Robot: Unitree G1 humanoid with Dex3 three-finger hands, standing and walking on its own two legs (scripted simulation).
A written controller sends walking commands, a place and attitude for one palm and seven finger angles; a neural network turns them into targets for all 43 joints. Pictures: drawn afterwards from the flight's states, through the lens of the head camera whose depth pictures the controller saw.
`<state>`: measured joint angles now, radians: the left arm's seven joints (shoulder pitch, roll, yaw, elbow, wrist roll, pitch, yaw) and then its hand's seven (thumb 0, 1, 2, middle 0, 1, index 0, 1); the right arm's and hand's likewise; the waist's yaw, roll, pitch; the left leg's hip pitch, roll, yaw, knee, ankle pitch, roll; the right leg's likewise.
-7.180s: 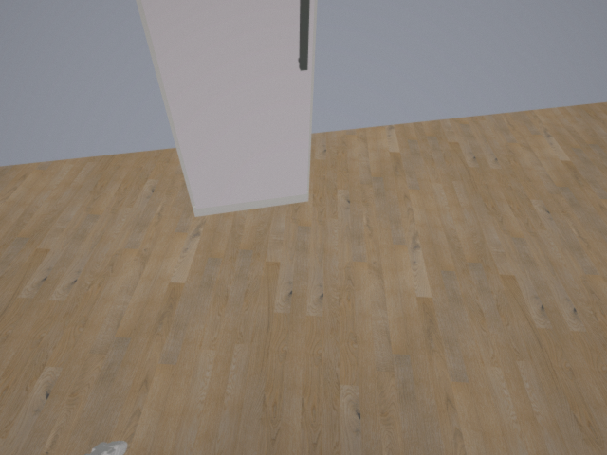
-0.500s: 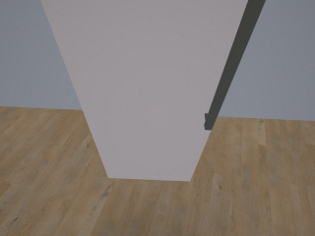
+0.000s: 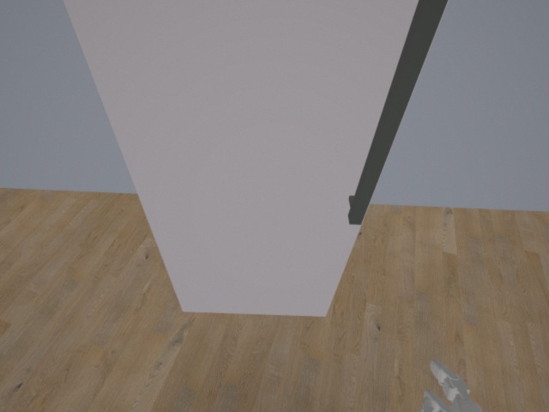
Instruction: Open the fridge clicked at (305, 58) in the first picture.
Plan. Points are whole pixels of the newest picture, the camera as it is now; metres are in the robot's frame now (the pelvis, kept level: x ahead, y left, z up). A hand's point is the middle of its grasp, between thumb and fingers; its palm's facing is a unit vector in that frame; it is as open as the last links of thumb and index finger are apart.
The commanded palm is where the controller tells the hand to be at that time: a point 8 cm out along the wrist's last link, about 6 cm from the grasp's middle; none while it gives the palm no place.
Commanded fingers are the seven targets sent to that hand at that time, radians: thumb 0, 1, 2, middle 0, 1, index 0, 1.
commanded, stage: raise the hand to about handle height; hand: right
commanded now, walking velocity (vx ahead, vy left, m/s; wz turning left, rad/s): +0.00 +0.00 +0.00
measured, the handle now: (386, 113) +0.52 -0.14 +0.19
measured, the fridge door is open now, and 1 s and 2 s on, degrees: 0 0 0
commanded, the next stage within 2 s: move the hooked fingers beside the handle in 1.98 s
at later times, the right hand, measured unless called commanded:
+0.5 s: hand (444, 392) +0.17 -0.21 -0.01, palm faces -0.02 +1.00 -0.05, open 9.8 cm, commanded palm +0.15 -0.27 +0.00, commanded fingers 0.00 -0.15 -0.58 0.25 0.78 0.25 0.78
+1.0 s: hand (485, 349) +0.21 -0.26 +0.04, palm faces +0.01 +1.00 -0.07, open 12.7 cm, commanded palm +0.19 -0.31 +0.05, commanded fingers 0.00 0.43 -0.33 0.29 1.15 0.29 1.15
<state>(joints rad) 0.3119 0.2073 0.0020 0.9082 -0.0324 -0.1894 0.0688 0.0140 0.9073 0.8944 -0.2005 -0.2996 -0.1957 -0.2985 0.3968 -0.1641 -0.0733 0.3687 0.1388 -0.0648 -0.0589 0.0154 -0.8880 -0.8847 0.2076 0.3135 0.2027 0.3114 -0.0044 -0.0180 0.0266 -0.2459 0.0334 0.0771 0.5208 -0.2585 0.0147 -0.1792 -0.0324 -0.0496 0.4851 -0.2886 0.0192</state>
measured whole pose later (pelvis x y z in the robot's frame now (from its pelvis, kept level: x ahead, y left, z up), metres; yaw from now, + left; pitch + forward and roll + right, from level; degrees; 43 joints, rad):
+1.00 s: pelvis -0.01 -0.02 -0.04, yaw -1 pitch +7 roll +2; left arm 0.27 0.28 -0.02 0.56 -0.05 -0.27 0.08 0.02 0.90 0.89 -0.20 -0.30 -0.20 -0.30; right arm 0.28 -0.33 -0.31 0.02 0.34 -0.24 0.38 0.00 0.21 -0.42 0.28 1.01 0.28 1.01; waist -0.01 -0.02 -0.08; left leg -0.56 0.05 0.09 0.83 -0.38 -0.01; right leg -0.55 -0.04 -0.01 0.90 -0.46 -0.01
